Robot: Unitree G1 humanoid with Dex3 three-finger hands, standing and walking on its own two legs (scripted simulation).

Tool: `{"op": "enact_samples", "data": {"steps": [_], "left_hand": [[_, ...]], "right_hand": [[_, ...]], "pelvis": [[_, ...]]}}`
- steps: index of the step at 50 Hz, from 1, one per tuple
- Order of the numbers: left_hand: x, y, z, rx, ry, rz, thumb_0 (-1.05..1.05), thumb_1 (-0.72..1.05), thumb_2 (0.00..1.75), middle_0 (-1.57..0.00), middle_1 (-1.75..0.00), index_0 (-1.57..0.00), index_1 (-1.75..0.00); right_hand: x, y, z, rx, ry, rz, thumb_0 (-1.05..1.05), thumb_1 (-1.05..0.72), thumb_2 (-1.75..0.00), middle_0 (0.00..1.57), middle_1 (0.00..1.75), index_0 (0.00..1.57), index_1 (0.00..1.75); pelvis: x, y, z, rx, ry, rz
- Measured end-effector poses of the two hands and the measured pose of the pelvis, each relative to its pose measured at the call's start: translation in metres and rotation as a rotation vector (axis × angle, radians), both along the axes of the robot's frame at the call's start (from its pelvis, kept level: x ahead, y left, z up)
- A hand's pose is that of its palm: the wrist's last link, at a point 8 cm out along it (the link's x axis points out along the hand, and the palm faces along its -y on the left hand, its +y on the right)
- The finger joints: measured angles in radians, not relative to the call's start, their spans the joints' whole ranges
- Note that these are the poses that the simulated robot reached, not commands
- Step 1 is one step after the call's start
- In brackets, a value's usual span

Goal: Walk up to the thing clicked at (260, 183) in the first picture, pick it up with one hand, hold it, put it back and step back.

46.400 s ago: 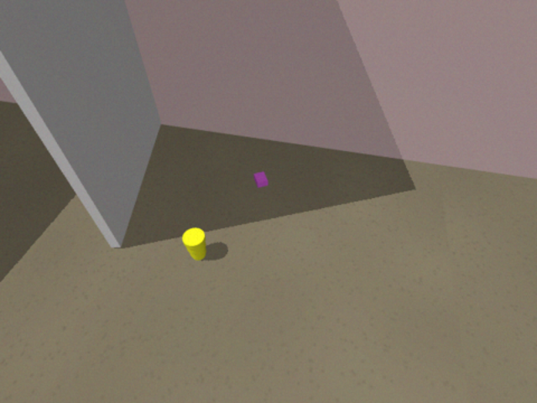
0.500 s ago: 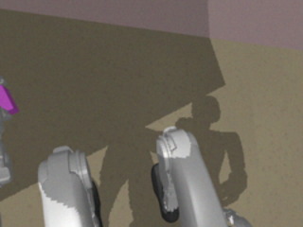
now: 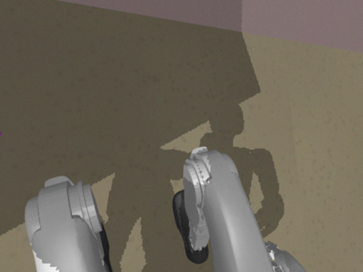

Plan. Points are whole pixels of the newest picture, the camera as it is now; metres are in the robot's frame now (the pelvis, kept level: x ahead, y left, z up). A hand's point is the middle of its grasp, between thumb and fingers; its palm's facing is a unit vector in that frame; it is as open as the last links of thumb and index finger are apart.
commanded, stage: rest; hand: left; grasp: from above
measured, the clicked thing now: out of the picture +0.44 +0.36 -0.23
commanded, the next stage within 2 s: open in 1.26 s
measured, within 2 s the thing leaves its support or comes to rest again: rests again in 1.00 s
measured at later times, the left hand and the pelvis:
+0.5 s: hand out of the picture +0.44 +0.35 -0.23, palm faces -0.40 -0.22 -0.89, open 9.8 cm; pelvis +0.00 +0.00 -0.01, yaw -2 degrees
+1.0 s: hand out of the picture +0.44 +0.34 -0.25, palm faces -0.39 -0.22 -0.89, open 9.8 cm; pelvis +0.00 +0.01 -0.01, yaw -4 degrees
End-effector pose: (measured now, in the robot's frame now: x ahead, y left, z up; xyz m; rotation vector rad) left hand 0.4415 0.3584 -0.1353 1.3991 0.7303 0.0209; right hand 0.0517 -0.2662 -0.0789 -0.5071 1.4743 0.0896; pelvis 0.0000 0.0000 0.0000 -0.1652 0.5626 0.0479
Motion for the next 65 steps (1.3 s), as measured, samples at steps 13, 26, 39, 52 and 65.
{"op": "enact_samples", "data": {"steps": [13, 26, 39, 52, 65], "left_hand": [[0.004, -0.003, -0.021, -0.007, 0.003, -0.003, -0.03, 0.0, 0.42, -0.8, -0.33, -0.82, -0.36], [0.002, -0.004, -0.037, -0.016, -0.002, 0.006, -0.03, 0.02, 0.39, -0.82, -0.27, -0.83, -0.3], [0.003, -0.005, -0.047, -0.011, -0.001, -0.005, -0.03, 0.02, 0.37, -0.83, -0.25, -0.85, -0.29], [0.006, -0.011, -0.056, -0.016, -0.008, -0.006, -0.03, 0.02, 0.37, -0.82, -0.24, -0.84, -0.28], [0.004, -0.011, -0.06, -0.019, -0.008, 0.012, -0.03, 0.03, 0.39, -0.81, -0.25, -0.82, -0.29]], "right_hand": [[-0.003, 0.007, -0.001, 0.024, 0.015, 0.028, 0.0, -0.91, -0.9, 0.2, 0.3, 0.2, 0.3], [-0.003, 0.008, 0.009, 0.016, 0.006, 0.085, 0.0, -0.9, -0.9, 0.2, 0.3, 0.2, 0.3], [-0.013, 0.012, 0.017, 0.013, 0.017, 0.121, 0.0, -0.9, -0.9, 0.2, 0.3, 0.2, 0.3], [-0.016, 0.021, 0.021, 0.038, 0.006, 0.149, 0.0, -0.9, -0.9, 0.2, 0.3, 0.2, 0.3], [-0.014, 0.024, 0.026, 0.05, -0.007, 0.176, 0.0, -0.9, -0.9, 0.2, 0.3, 0.2, 0.3]], "pelvis": [[0.001, 0.002, -0.004, -0.017, -0.015, -0.014], [0.0, 0.003, -0.007, -0.034, -0.042, -0.024], [-0.003, 0.005, -0.008, -0.052, -0.065, -0.032], [-0.004, 0.008, -0.01, -0.069, -0.081, -0.04], [-0.005, 0.009, -0.009, -0.077, -0.09, -0.042]]}}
